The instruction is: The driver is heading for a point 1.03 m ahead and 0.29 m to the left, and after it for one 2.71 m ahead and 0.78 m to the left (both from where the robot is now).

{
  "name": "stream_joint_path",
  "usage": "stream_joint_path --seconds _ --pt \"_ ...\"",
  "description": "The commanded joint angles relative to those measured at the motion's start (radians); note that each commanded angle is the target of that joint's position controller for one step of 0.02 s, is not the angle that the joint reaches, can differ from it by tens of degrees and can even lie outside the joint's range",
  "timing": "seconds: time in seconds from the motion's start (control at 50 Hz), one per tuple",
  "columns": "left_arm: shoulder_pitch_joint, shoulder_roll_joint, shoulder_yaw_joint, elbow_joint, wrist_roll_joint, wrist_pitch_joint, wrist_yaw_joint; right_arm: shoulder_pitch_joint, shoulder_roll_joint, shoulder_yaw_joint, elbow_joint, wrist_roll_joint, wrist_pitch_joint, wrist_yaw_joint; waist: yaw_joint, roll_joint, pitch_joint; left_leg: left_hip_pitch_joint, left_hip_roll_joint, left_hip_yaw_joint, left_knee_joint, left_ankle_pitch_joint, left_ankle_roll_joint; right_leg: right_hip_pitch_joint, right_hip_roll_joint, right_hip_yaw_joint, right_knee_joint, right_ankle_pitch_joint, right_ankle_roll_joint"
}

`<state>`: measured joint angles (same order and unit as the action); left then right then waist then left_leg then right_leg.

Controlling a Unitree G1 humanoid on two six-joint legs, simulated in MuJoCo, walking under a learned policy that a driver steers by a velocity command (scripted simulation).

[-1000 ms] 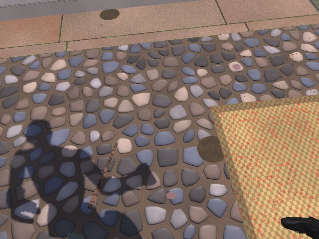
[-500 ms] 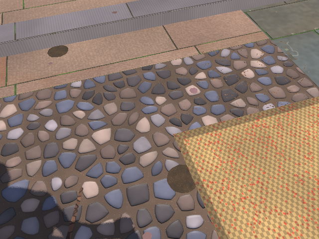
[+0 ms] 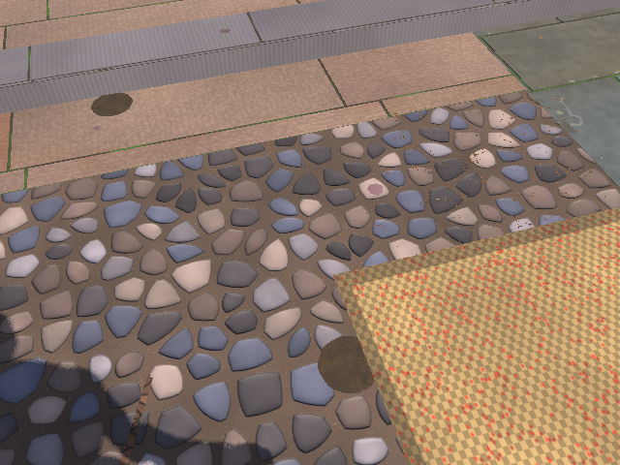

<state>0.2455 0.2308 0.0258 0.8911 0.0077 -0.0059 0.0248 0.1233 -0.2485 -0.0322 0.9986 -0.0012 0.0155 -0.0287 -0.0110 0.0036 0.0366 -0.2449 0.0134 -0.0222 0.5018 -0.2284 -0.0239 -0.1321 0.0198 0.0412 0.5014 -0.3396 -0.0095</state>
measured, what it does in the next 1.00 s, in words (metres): walks ahead: right foot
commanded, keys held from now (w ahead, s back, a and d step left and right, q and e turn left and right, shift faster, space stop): no key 0.02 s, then w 0.80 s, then w+q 0.18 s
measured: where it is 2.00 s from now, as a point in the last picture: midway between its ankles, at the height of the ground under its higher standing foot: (266, 293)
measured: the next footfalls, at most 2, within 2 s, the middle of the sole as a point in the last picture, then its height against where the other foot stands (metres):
right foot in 0.74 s outside the picture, level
left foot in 1.30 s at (256, 371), level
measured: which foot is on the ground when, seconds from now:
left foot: down 0.00-0.76, up 0.78-1.00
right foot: down 0.00-0.28, up 0.30-0.72, down 0.74-1.00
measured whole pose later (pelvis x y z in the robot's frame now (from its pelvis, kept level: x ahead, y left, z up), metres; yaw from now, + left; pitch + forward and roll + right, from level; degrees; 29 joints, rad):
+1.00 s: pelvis +0.41 -0.02 +0.01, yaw +4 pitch -1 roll -2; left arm 0.27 0.24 0.05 0.98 0.01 -0.11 -0.03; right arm 0.21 -0.28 -0.06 0.94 0.03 -0.06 -0.01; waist 0.03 0.05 0.03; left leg -0.63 0.12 -0.08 1.07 -0.21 0.04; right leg -0.12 0.08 -0.12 0.27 -0.15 -0.08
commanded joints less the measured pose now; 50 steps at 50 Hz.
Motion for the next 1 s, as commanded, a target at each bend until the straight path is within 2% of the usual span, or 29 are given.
stream_joint_path --seconds 0.02,0.04,0.08,0.12,0.16,0.2,0.22,0.24,0.26,0.28,0.3,0.32,0.34,0.4,0.46,0.54,0.6,0.66,0.7,0.74,0.76,0.78,0.8,0.82,0.84,0.86,0.9,0.96,1.0 --pt "0.028 0.108 0.022 -0.014 0.000 -0.011 0.004 -0.012 -0.110 -0.022 -0.015 0.000 -0.006 -0.007 -0.002 -0.013 -0.037 0.110 0.025 -0.026 -0.044 0.215 0.029 -0.093 -0.048 0.037 -0.102 0.273 -0.012" --pt "0.049 0.104 0.021 0.004 -0.001 -0.009 0.006 0.003 -0.099 -0.020 0.000 0.000 -0.004 -0.007 0.000 -0.021 -0.056 0.116 0.009 -0.007 -0.040 0.120 0.029 -0.084 -0.042 0.033 -0.119 0.167 -0.016" --pt "0.059 0.144 0.034 0.015 -0.011 -0.004 0.010 -0.006 -0.098 -0.023 0.010 0.009 -0.004 -0.007 0.013 -0.073 0.001 0.024 -0.050 0.054 0.038 -0.177 0.031 -0.116 -0.065 0.093 -0.175 -0.198 -0.068" --pt "0.094 0.198 0.050 0.019 -0.021 -0.013 0.013 -0.068 -0.093 -0.022 -0.020 0.015 -0.028 0.001 0.046 -0.163 0.097 -0.156 -0.060 0.083 0.178 -0.229 0.038 -0.111 -0.207 0.298 -0.302 -0.466 -0.158" --pt "0.092 0.208 0.057 0.026 -0.027 -0.037 0.014 -0.089 -0.087 -0.021 -0.039 0.028 -0.065 0.017 0.044 -0.189 0.163 -0.255 0.008 0.026 0.265 -0.210 0.071 -0.095 -0.316 0.430 -0.350 -0.415 -0.224" --pt "0.061 0.186 0.055 0.020 -0.033 -0.049 0.009 -0.054 -0.088 -0.023 -0.031 0.036 -0.095 0.036 0.014 -0.163 0.152 -0.242 0.033 0.021 0.171 -0.233 0.101 -0.042 -0.305 0.369 -0.309 -0.263 -0.204" --pt "0.023 0.186 0.055 0.013 -0.040 -0.047 0.006 0.008 -0.083 -0.026 -0.005 0.037 -0.104 0.042 -0.024 -0.141 0.127 -0.102 0.017 0.051 0.045 -0.155 0.107 -0.090 -0.262 0.291 -0.274 -0.198 -0.172" --pt "-0.001 0.180 0.053 0.005 -0.039 -0.046 0.002 0.104 -0.094 -0.037 0.044 0.032 -0.106 0.044 -0.062 -0.118 0.079 0.092 -0.028 0.082 -0.019 -0.041 0.095 -0.170 -0.202 0.213 -0.216 -0.107 -0.143" --pt "-0.024 0.158 0.046 -0.007 -0.032 -0.049 0.000 0.209 -0.122 -0.052 0.083 0.025 -0.104 0.043 -0.101 -0.064 0.029 0.249 -0.010 0.020 -0.043 -0.009 0.096 -0.249 -0.139 0.129 -0.082 0.030 -0.107" --pt "-0.051 0.090 0.026 -0.040 -0.023 -0.059 -0.001 0.335 -0.206 -0.075 0.104 0.023 -0.104 0.040 -0.136 0.184 -0.019 0.391 0.182 -0.318 -0.203 -0.169 0.185 -0.415 -0.005 -0.032 0.255 0.031 -0.027" --pt "-0.053 0.091 0.029 -0.068 -0.032 -0.076 0.003 0.407 -0.240 -0.073 0.115 0.014 -0.113 0.052 -0.141 0.303 -0.061 0.466 0.350 -0.679 -0.332 -0.232 0.304 -0.564 0.058 0.005 0.514 -0.225 -0.002" --pt "-0.030 0.130 0.040 -0.056 -0.054 -0.087 -0.002 0.314 -0.173 -0.048 0.093 0.009 -0.125 0.052 -0.085 0.168 0.002 0.415 0.368 -0.643 -0.324 -0.263 0.306 -0.640 -0.012 0.079 0.655 -0.198 -0.023" --pt "-0.021 0.133 0.041 -0.044 -0.061 -0.095 -0.012 0.245 -0.131 -0.036 0.063 0.010 -0.133 0.053 -0.056 0.119 0.045 0.366 0.321 -0.523 -0.326 -0.243 0.269 -0.656 -0.059 0.079 0.676 -0.093 -0.046" --pt "-0.055 0.134 0.055 -0.038 -0.036 -0.099 -0.021 0.205 -0.087 -0.013 0.041 0.004 -0.127 0.056 -0.030 0.081 0.056 0.298 0.226 -0.274 -0.356 0.022 0.195 -0.616 -0.135 0.022 0.577 0.111 -0.050" --pt "-0.109 0.090 0.049 -0.057 -0.026 -0.085 -0.031 0.273 -0.109 -0.009 0.053 0.000 -0.112 0.038 -0.040 0.074 0.046 0.290 0.196 -0.164 -0.369 0.257 0.208 -0.617 -0.134 -0.030 0.477 0.186 -0.006" --pt "-0.274 0.055 0.027 -0.118 -0.030 -0.085 -0.037 0.293 -0.141 -0.011 0.042 -0.002 -0.101 0.018 -0.068 0.071 0.083 0.200 0.166 -0.077 -0.413 0.280 0.201 -0.547 -0.102 -0.070 0.201 0.339 0.021" --pt "-0.357 0.061 0.021 -0.145 -0.036 -0.087 -0.051 0.348 -0.142 -0.014 0.056 0.008 -0.099 0.014 -0.083 0.074 0.112 0.206 0.186 -0.056 -0.432 0.267 0.206 -0.495 -0.076 -0.084 0.089 0.405 0.009" --pt "-0.388 0.083 0.024 -0.167 -0.039 -0.095 -0.067 0.355 -0.148 -0.023 0.060 0.017 -0.091 0.011 -0.055 0.074 0.111 0.309 0.232 -0.044 -0.383 0.371 0.192 -0.487 -0.070 -0.063 0.025 0.373 -0.032" --pt "-0.317 0.126 0.041 -0.154 -0.036 -0.098 -0.071 0.330 -0.172 -0.034 0.048 0.013 -0.083 0.010 0.005 0.099 0.037 0.367 0.245 -0.029 -0.269 0.664 0.171 -0.364 -0.030 -0.083 0.022 0.311 -0.066" --pt "-0.033 0.197 0.083 -0.070 -0.039 -0.090 -0.057 0.306 -0.165 -0.032 0.031 0.001 -0.065 0.011 0.150 0.112 -0.144 0.293 0.187 0.019 0.070 0.880 0.128 0.008 0.011 -0.109 0.024 0.287 -0.120" --pt "0.149 0.263 0.099 -0.031 -0.026 -0.084 -0.046 0.325 -0.124 -0.015 0.006 -0.017 -0.065 0.011 0.193 -0.005 -0.287 0.042 0.127 0.041 0.392 0.547 0.105 0.335 -0.185 0.128 0.054 0.222 -0.183" --pt "0.193 0.297 0.101 -0.003 -0.019 -0.084 -0.057 0.464 0.035 0.025 0.009 -0.004 -0.087 0.027 0.098 -0.292 -0.447 -0.304 -0.080 -0.014 0.732 -0.279 0.052 0.603 -0.411 0.654 -0.117 -0.085 -0.350" --pt "0.151 0.194 0.073 -0.007 -0.025 -0.088 -0.059 0.363 -0.084 -0.001 0.004 0.025 -0.116 0.034 0.136 -0.181 -0.347 -0.409 -0.040 -0.130 0.844 -0.331 0.079 0.517 -0.376 0.710 -0.229 -0.187 -0.300" --pt "0.046 0.165 0.061 -0.021 -0.025 -0.095 -0.056 0.253 -0.142 -0.020 -0.041 0.052 -0.135 0.036 0.108 -0.150 -0.177 -0.472 0.011 -0.097 0.853 -0.239 0.098 0.359 -0.352 0.552 -0.254 -0.120 -0.257" --pt "-0.041 0.145 0.054 -0.037 -0.018 -0.103 -0.057 0.209 -0.139 -0.020 -0.048 0.053 -0.142 0.027 0.073 -0.046 -0.106 -0.424 0.066 -0.082 0.809 -0.139 0.099 0.198 -0.326 0.420 -0.283 0.026 -0.237" --pt "-0.085 0.117 0.047 -0.040 -0.007 -0.111 -0.060 0.199 -0.128 -0.028 -0.045 0.041 -0.135 0.021 0.041 -0.022 -0.064 -0.375 0.099 -0.075 0.757 -0.081 0.094 0.081 -0.294 0.310 -0.308 0.139 -0.221" --pt "-0.105 0.083 0.039 -0.021 0.004 -0.121 -0.065 0.253 -0.080 -0.029 -0.033 0.037 -0.103 0.018 -0.009 -0.064 -0.056 -0.275 0.134 -0.090 0.698 -0.043 0.088 -0.030 -0.252 0.182 -0.359 0.198 -0.203" --pt "-0.067 0.117 0.046 0.014 0.006 -0.129 -0.051 0.202 -0.068 -0.034 -0.064 0.034 -0.071 0.012 -0.018 -0.064 0.006 -0.340 0.144 -0.095 0.619 0.016 0.066 -0.095 -0.247 0.071 -0.417 0.237 -0.210" --pt "-0.040 0.138 0.051 0.027 0.011 -0.128 -0.036 0.134 -0.077 -0.039 -0.095 0.027 -0.070 0.014 -0.004 -0.045 0.029 -0.424 0.137 -0.115 0.523 0.125 0.053 -0.067 -0.247 0.023 -0.430 0.274 -0.206"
